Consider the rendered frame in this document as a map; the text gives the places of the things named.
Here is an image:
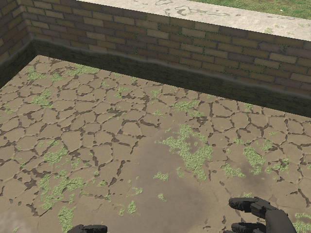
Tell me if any right robot hand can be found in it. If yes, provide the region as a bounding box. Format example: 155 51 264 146
223 196 297 233

